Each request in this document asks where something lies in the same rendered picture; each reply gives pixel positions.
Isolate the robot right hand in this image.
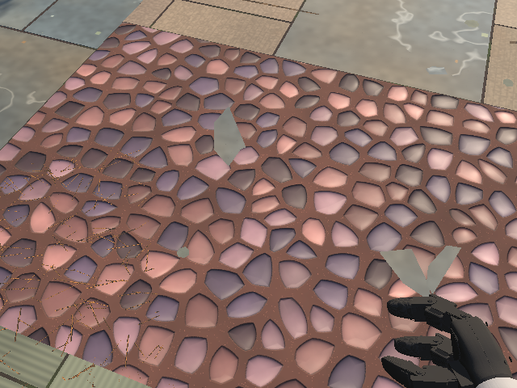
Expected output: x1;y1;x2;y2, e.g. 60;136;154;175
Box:
381;293;513;388

